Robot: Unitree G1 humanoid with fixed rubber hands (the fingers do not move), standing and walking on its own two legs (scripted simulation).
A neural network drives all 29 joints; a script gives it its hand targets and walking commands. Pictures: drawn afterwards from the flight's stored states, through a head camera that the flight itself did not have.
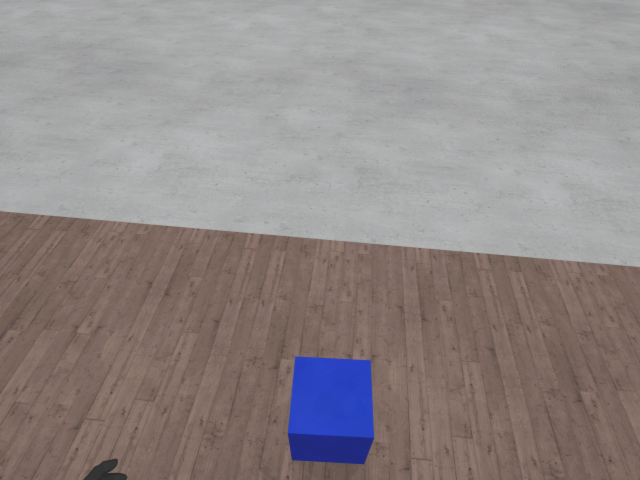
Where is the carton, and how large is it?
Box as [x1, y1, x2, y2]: [288, 356, 373, 463]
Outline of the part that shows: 295,356 288,426 288,437 292,459 363,463 373,439 370,360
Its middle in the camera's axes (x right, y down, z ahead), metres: +0.03 +0.49 +1.09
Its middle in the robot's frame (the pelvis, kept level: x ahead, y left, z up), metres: +0.44 -0.02 -0.66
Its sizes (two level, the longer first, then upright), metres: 0.210 0.200 0.250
